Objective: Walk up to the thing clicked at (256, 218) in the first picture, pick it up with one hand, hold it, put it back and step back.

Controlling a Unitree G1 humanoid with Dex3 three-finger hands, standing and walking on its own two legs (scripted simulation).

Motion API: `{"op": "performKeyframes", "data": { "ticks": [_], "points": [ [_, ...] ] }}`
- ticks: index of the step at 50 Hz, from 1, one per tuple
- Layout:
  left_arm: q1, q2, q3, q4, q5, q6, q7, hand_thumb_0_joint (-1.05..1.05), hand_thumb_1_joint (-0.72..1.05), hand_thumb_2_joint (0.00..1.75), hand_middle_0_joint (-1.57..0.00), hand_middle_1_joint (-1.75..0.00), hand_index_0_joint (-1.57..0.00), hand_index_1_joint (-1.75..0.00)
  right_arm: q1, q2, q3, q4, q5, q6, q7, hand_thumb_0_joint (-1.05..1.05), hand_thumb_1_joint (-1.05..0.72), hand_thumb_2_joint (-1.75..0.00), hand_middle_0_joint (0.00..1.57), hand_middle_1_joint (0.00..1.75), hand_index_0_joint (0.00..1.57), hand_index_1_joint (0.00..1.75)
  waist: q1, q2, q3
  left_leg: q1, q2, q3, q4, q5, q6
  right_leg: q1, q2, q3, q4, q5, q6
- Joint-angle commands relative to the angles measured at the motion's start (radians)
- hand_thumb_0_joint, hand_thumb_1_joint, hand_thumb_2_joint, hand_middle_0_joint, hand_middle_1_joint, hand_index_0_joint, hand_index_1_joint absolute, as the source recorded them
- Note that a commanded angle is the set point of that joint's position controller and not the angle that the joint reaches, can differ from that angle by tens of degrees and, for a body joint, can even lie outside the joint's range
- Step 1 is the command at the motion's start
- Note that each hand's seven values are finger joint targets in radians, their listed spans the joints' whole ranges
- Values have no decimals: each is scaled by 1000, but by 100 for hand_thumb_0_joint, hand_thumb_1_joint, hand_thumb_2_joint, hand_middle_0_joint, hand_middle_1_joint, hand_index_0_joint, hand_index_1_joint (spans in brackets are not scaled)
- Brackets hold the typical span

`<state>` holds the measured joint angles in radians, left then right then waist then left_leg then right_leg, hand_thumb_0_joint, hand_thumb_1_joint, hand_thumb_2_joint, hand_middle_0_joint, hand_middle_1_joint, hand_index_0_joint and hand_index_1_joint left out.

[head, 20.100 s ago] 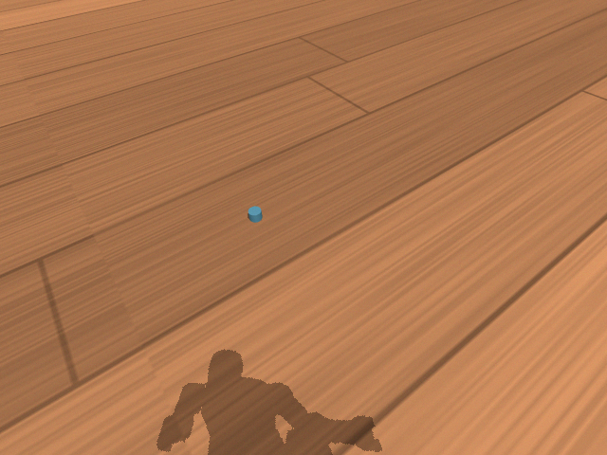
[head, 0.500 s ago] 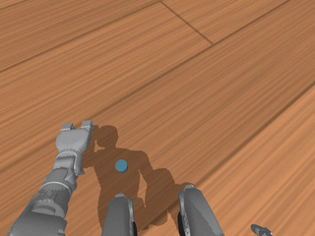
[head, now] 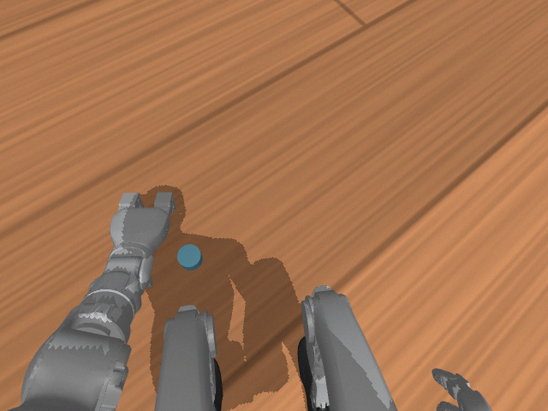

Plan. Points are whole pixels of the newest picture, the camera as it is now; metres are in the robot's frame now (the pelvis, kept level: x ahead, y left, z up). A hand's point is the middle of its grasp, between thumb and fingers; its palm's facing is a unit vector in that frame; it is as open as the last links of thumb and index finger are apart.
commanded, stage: approach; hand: left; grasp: from above
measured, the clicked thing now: (190, 257) +0.45 +0.15 -0.49
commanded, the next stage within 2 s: rest palm in 0.56 s
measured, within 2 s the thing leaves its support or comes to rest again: neither
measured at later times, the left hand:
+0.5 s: hand (181, 250) +0.44 +0.16 -0.38, palm faces -0.47 -0.02 -0.88, open 14.0 cm
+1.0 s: hand (183, 258) +0.44 +0.16 -0.43, palm faces -0.49 -0.06 -0.87, open 14.2 cm
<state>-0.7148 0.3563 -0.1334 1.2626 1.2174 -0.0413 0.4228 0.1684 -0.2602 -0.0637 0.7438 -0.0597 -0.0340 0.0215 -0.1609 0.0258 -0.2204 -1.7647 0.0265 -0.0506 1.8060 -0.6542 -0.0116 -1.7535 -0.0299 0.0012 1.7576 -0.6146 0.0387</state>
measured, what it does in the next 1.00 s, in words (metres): lowers itself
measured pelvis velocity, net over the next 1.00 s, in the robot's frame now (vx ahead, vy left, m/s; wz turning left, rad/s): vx -0.02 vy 0.00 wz -0.11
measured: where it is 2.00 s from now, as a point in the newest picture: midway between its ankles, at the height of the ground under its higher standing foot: (264, 409)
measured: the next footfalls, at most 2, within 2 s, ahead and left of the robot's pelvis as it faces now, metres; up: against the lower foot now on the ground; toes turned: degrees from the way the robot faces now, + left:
none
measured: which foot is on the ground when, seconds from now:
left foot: down 0.00-1.00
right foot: down 0.00-1.00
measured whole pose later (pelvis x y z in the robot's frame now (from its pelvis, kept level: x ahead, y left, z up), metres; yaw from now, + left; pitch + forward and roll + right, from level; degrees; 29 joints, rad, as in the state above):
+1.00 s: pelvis -0.02 +0.00 -0.21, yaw -6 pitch +31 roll -9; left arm -1.04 0.63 0.07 1.79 1.29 -0.19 0.68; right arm 0.15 -0.30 0.10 0.80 -0.27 -0.23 0.34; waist -0.34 -0.01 0.05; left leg -2.33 0.00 -0.19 2.52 -0.74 -0.04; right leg -2.28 0.01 -0.06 2.39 -0.66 0.06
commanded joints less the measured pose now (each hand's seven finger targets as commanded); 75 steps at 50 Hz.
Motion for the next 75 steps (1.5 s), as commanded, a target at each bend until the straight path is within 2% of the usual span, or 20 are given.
{"op": "performKeyframes", "data": {
  "ticks": [1,8,9,11,13,21,22,28,31,33,35,38,41,44,49,53,58,65,70,75],
  "points": [
    [-390,162,51,-134,6,7,92,0,-61,101,-8,-105,-6,-107,139,-169,-55,-22,-25,-28,6,0,-91,-90,20,30,20,30,-36,148,-630,343,-33,40,-90,274,22,200,42,-72,-69,291,-69],
    [-516,193,70,39,-7,10,137,0,-58,104,-8,-106,-6,-108,121,-175,-34,-8,-55,-52,38,0,-91,-90,20,30,20,30,-85,110,-563,139,-36,34,43,25,33,27,36,-85,18,39,-68],
    [-526,178,64,70,-10,8,139,0,-58,103,-7,-106,-6,-108,128,-175,-29,-6,-58,-60,45,0,-91,-90,20,30,20,30,-101,103,-534,109,-36,29,56,2,34,0,34,-89,38,20,-67],
    [-597,248,99,59,-9,-12,146,0,-56,102,-7,-108,-7,-108,146,-181,-20,14,-73,-65,55,0,-91,-90,20,30,20,30,-112,103,-558,57,-41,42,121,23,39,6,37,-89,72,36,-63],
    [-588,211,78,161,0,-16,149,0,-55,100,-7,-108,-7,-108,142,-181,-6,12,-83,-74,67,0,-91,-90,20,30,20,30,-133,101,-531,-2,-45,43,163,-8,41,-38,37,-91,105,3,-63],
    [-685,328,156,319,54,-56,197,0,-51,96,-6,-106,-8,-104,199,-216,36,36,-154,-112,139,0,-90,-89,20,30,20,30,-198,156,-470,-93,-48,40,317,25,44,-129,40,-132,253,61,-59],
    [-665,363,178,341,60,-60,210,0,-52,96,-6,-105,-8,-104,212,-236,39,40,-158,-117,146,0,-90,-90,20,30,20,30,-181,182,-484,-92,-47,36,322,52,40,-130,42,-138,270,87,-59],
    [-655,418,221,367,77,-88,264,0,-51,94,-6,-104,-8,-102,222,-241,84,44,-217,-139,212,0,-90,-89,20,30,20,30,-198,277,-494,-89,-43,26,401,127,25,-113,56,-176,375,175,-58],
    [-631,463,267,266,71,-98,285,0,-50,92,-7,-103,-9,-100,241,-274,70,57,-229,-146,241,0,-90,-89,20,30,20,30,-189,356,-546,-22,-38,23,421,193,13,-96,63,-189,409,246,-58],
    [-565,438,278,190,53,-97,298,0,-49,91,-7,-103,-10,-100,238,-276,52,56,-228,-144,260,0,-90,-90,20,30,20,30,-176,394,-587,6,-34,26,420,219,6,-82,63,-193,423,274,-60],
    [-556,382,245,168,35,-86,296,0,-55,96,-5,-100,-5,-100,227,-277,39,65,-215,-143,277,0,-90,-90,20,30,20,30,-186,375,-560,-15,-31,30,438,218,8,-100,69,-192,421,286,-60],
    [-511,289,187,358,24,-82,267,0,-56,97,-5,-99,-5,-99,263,-274,47,97,-203,-150,296,0,-90,-90,20,30,20,30,-227,248,-423,-168,-35,27,463,190,27,-122,74,-197,394,268,-51],
    [-504,333,199,365,15,-87,246,0,-55,97,-6,-98,-5,-99,303,-285,50,119,-204,-157,302,0,-90,-90,20,30,20,30,-213,201,-408,-173,-39,9,456,190,34,-111,71,-200,394,249,-50],
    [-611,344,176,389,19,-117,260,0,-50,92,-5,-101,-7,-99,269,-306,72,92,-208,-176,311,0,-90,-90,20,30,20,30,-246,186,-368,-170,-40,-11,460,137,33,-152,75,-219,406,200,-54],
    [-637,443,215,442,89,-167,336,0,-52,95,-5,-100,-6,-100,203,-316,99,73,-221,-200,312,0,-90,-90,20,30,20,30,-235,203,-344,-173,-43,-11,475,77,26,-166,84,-218,404,138,-56],
    [-621,455,214,479,140,-136,400,0,-55,96,-6,-100,-5,-100,164,-334,89,68,-240,-210,320,0,-90,-91,20,30,20,30,-246,267,-321,-145,-40,-15,457,39,16,-200,93,-226,407,100,-63],
    [-612,454,238,504,99,-71,417,0,-58,98,-7,-97,-5,-99,175,-357,95,49,-241,-236,346,0,-91,-90,20,30,20,30,-262,271,-325,-150,-31,-18,466,115,15,-150,93,-223,400,185,-52],
    [-624,445,206,492,28,-70,358,0,-61,102,-8,-95,-4,-100,170,-353,122,61,-242,-261,366,0,-91,-91,20,30,20,30,-281,269,-313,-168,-24,-36,492,104,24,-127,92,-235,414,193,-47],
    [-578,450,193,492,30,-113,351,0,-61,103,-9,-97,-5,-101,175,-370,134,67,-236,-274,373,0,-91,-91,20,30,20,30,-271,283,-326,-137,-23,-50,481,124,18,-111,102,-251,419,215,-53],
    [-588,416,163,502,46,-132,373,0,-61,104,-9,-97,-4,-102,172,-382,146,58,-249,-287,386,0,-91,-91,20,30,20,30,-298,279,-287,-127,-23,-62,478,133,12,-135,106,-266,424,226,-56]
  ]
}}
